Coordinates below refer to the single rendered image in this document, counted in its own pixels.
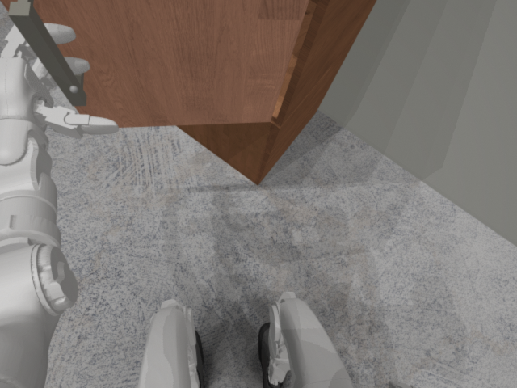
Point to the left robot upper arm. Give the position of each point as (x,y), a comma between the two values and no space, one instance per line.
(36,286)

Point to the left robot thigh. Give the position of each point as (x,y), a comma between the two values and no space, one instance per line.
(165,360)

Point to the handle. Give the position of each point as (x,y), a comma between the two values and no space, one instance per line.
(26,19)

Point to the robot thigh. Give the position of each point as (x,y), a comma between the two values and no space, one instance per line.
(314,361)
(165,360)

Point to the robot left hand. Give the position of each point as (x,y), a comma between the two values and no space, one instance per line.
(21,87)

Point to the robot left forearm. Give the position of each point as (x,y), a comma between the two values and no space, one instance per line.
(28,195)

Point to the right robot thigh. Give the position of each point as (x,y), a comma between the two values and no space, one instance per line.
(314,361)

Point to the cupboard door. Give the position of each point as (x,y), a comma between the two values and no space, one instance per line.
(179,62)

